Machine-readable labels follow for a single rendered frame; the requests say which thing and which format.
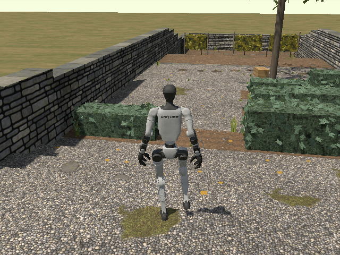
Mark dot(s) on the right robot upper arm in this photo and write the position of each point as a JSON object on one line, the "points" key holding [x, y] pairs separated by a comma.
{"points": [[188, 121]]}

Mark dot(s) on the robot right forearm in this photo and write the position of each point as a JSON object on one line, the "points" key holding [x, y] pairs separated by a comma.
{"points": [[195, 145]]}

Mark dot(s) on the robot left forearm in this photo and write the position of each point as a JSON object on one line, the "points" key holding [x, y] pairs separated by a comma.
{"points": [[144, 143]]}

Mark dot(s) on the robot torso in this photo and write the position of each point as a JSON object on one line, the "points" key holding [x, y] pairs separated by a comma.
{"points": [[169, 125]]}

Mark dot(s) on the robot right hand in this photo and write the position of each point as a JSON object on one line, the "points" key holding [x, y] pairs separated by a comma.
{"points": [[198, 162]]}

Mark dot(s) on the left robot upper arm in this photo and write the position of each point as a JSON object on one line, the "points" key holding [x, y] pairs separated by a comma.
{"points": [[150, 121]]}

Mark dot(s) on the robot left hand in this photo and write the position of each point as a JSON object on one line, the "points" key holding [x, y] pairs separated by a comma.
{"points": [[141, 158]]}

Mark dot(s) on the robot right foot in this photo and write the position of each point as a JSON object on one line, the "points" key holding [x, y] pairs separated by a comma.
{"points": [[186, 205]]}

